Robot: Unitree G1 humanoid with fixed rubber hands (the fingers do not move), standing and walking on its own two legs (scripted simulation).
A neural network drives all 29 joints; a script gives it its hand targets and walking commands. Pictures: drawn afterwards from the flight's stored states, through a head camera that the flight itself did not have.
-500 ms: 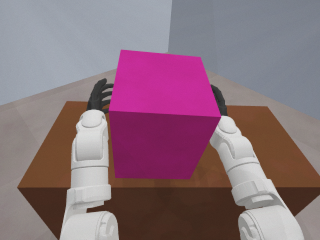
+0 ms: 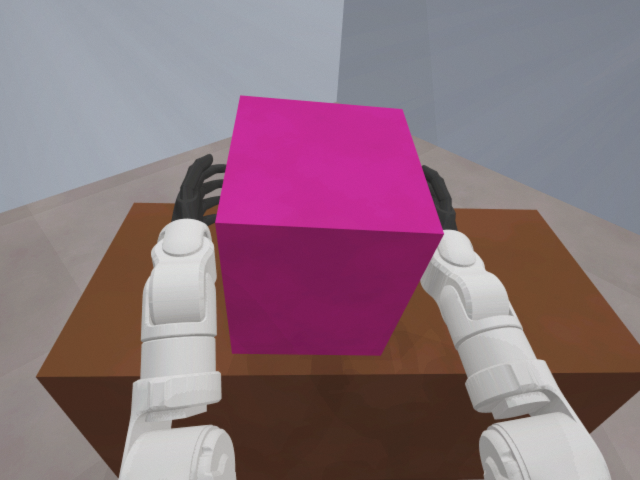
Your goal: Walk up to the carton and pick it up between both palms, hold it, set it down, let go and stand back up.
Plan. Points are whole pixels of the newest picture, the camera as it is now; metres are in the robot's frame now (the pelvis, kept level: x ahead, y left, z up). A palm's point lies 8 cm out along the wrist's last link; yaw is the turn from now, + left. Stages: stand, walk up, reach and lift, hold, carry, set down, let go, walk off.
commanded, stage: hold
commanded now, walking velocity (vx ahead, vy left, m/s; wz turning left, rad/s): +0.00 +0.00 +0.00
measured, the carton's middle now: (315, 234) +0.38 +0.02 +0.15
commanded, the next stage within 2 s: none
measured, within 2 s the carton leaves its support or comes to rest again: neither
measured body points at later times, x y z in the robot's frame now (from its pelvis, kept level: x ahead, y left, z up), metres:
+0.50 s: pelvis +0.00 +0.00 +0.00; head -0.05 +0.03 +0.45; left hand +0.37 +0.16 +0.19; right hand +0.37 -0.13 +0.17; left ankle +0.04 +0.12 -0.75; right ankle +0.00 -0.12 -0.75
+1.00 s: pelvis +0.00 +0.00 +0.00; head -0.05 +0.04 +0.45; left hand +0.37 +0.16 +0.19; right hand +0.37 -0.13 +0.18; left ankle +0.04 +0.12 -0.75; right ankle +0.00 -0.12 -0.75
